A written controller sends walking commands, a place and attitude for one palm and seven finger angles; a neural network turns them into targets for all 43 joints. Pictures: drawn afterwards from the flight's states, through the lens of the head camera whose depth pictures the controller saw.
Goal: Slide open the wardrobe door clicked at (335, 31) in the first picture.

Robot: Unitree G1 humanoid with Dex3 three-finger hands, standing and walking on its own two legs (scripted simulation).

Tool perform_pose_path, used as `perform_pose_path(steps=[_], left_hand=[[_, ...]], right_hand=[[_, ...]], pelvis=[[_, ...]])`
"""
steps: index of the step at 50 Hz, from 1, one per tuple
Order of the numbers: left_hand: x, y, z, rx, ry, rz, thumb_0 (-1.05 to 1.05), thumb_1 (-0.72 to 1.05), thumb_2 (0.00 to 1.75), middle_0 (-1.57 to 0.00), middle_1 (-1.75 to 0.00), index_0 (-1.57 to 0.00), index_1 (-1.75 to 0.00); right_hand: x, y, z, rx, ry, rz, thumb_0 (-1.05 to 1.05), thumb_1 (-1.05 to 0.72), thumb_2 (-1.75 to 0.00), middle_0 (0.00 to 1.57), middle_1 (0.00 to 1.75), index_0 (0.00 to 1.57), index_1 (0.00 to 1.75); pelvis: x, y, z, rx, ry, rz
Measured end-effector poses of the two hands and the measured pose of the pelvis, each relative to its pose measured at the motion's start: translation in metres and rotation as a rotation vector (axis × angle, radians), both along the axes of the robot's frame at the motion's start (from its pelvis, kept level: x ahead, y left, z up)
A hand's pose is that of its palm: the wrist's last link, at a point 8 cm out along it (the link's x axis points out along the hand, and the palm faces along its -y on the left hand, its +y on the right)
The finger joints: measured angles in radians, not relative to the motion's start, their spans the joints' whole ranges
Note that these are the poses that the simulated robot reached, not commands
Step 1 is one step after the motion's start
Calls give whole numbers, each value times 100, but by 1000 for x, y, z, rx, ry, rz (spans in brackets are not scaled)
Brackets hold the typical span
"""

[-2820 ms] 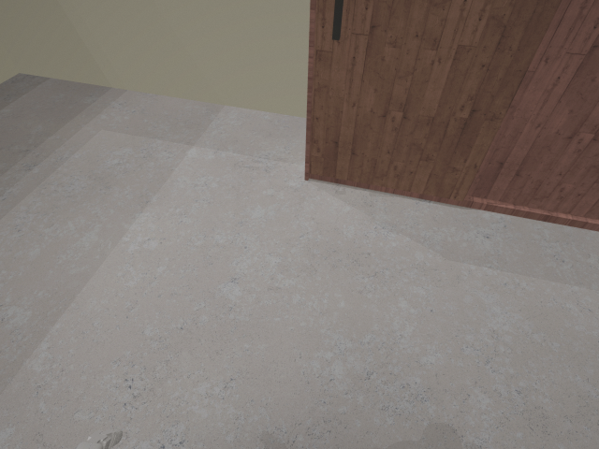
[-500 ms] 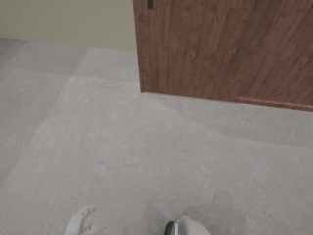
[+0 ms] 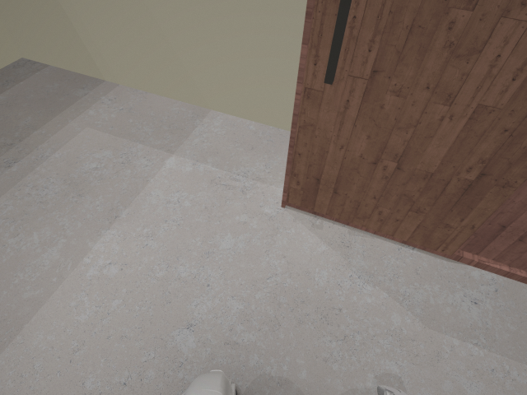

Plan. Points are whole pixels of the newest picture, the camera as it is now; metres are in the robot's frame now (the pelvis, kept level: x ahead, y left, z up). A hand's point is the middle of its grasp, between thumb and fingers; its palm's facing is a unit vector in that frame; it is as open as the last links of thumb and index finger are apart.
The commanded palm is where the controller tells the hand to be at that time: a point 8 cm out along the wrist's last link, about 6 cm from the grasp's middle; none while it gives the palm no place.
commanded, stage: walk to a spot facing it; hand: left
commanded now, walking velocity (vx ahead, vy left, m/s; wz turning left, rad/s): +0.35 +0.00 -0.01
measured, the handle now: (342, 24) +0.98 -0.07 +0.13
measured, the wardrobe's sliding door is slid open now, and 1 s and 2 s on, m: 0.00 0.00 0.00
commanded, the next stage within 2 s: turn to face it in 0.22 s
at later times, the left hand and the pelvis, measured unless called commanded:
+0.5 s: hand (195, 314) +0.27 +0.17 -0.16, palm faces -0.12 -0.96 -0.25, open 7.3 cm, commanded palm none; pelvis +0.18 -0.02 +0.00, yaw -9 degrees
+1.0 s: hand (210, 296) +0.32 +0.15 -0.18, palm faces -0.14 -0.98 -0.14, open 7.3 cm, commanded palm none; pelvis +0.28 -0.02 +0.01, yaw -12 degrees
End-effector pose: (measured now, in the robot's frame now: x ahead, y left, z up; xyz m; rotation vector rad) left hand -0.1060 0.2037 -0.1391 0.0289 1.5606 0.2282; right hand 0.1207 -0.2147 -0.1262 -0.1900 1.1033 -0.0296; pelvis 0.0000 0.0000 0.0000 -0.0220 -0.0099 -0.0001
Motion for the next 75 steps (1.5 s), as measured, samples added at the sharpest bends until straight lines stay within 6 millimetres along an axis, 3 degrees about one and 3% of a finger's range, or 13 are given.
perform_pose_path(steps=[3,6,12,18,27,34,43,46,50,59,67,71,75], left_hand=[[6,4,-8,-34,77,24,0,91,90,-20,-29,-20,-30],[38,15,-9,-39,78,5,1,91,90,-20,-29,-20,-30],[156,39,-5,-1,-98,-78,1,91,90,-20,-29,-20,-30],[269,40,6,39,-247,-163,1,92,90,-20,-29,-19,-30],[399,3,7,106,-350,-341,1,92,90,-20,-29,-19,-30],[421,-28,13,78,-361,-325,0,92,90,-20,-29,-20,-30],[417,-15,3,25,-288,-295,0,93,90,-21,-29,-20,-30],[416,-6,-10,-5,-248,-274,0,92,90,-21,-29,-20,-30],[426,0,-9,-25,-190,-295,0,91,90,-20,-29,-20,-30],[496,-15,6,-9,-202,-346,1,91,90,-20,-29,-20,-30],[599,-74,1,26,-284,-450,1,91,90,-20,-29,-19,-30],[629,-102,5,32,-370,-413,0,91,90,-20,-29,-20,-30],[639,-104,18,74,-385,-347,-2,95,90,-21,-29,-20,-30]], right_hand=[[36,16,-7,-11,-43,11,1,-91,-90,20,30,19,30],[41,24,-6,-8,-36,-31,0,-91,-90,20,30,19,30],[26,4,5,-66,37,-158,-3,-96,-90,20,30,20,30],[0,-5,-2,-50,183,-236,-1,-94,-90,20,30,19,30],[-21,-17,-38,56,382,-366,0,-91,-90,20,30,19,30],[29,-40,-28,41,331,-354,1,-91,-90,20,30,19,30],[113,-52,-4,-22,142,-331,1,-92,-90,20,30,19,30],[127,-46,-2,-52,109,-334,1,-92,-90,20,30,19,30],[124,-31,4,-49,137,-368,1,-92,-90,20,30,19,30],[94,0,4,38,369,-440,1,-91,-90,20,30,20,30],[93,-14,-17,133,525,-521,1,-91,-90,20,30,20,30],[127,-47,-26,135,539,-478,1,-91,-90,20,30,20,30],[199,-92,-22,78,413,-420,1,-91,-90,20,30,19,30]], pelvis=[[30,15,-11,3,-9,1],[52,23,-8,19,-30,-15],[91,27,6,34,-34,-44],[132,16,10,44,-26,-93],[188,-28,-12,45,-17,-162],[208,-40,0,29,-10,-172],[241,-32,6,10,-4,-195],[256,-22,1,-4,-7,-200],[276,-17,6,-3,-8,-210],[323,-32,15,17,10,-234],[375,-80,-5,46,13,-257],[397,-100,-7,32,0,-225],[419,-112,5,35,4,-216]])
